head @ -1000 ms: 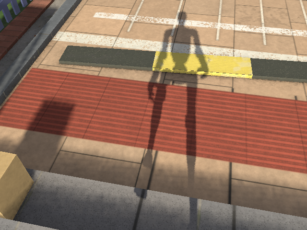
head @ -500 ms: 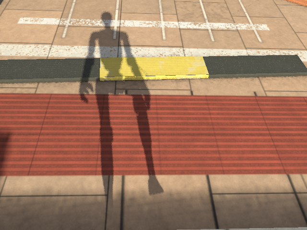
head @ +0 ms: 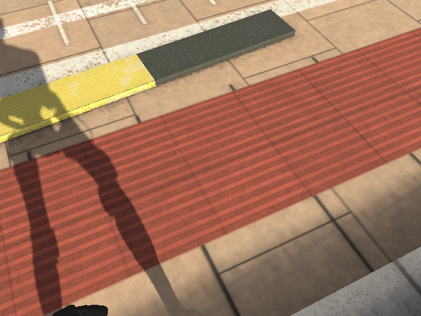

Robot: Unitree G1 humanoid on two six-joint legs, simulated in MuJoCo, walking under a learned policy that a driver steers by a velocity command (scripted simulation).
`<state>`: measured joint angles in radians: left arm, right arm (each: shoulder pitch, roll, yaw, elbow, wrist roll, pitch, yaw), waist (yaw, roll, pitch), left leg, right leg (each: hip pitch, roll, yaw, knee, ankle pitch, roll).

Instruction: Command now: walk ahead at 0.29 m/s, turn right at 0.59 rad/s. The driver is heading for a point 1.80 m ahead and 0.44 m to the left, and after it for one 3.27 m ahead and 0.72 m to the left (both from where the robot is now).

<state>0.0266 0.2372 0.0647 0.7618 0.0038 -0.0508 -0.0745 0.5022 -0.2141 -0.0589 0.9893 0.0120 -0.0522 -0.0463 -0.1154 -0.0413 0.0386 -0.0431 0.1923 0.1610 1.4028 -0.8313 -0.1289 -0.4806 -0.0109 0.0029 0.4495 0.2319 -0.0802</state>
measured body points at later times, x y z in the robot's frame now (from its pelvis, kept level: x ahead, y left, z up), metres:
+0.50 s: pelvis +0.13 +0.03 -0.03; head +0.14 +0.04 +0.42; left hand +0.27 +0.29 -0.15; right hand +0.27 -0.22 -0.13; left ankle +0.10 +0.14 -0.74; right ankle +0.14 -0.09 -0.74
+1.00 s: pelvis +0.16 +0.02 -0.02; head +0.18 +0.02 +0.43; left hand +0.25 +0.31 -0.11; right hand +0.41 -0.17 -0.11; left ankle +0.10 +0.14 -0.73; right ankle +0.20 -0.08 -0.75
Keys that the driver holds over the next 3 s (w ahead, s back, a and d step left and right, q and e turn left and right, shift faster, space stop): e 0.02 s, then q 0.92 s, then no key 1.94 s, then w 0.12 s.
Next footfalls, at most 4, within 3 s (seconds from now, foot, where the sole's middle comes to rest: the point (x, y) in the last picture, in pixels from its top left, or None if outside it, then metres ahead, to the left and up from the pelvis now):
0.48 left None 0.14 0.14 -0.78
0.96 right None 0.23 -0.06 -0.78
1.30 left None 0.12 0.17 -0.78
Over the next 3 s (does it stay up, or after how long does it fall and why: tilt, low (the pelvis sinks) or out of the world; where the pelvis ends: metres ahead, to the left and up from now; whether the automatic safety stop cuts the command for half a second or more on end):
stays up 0.16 0.04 0.00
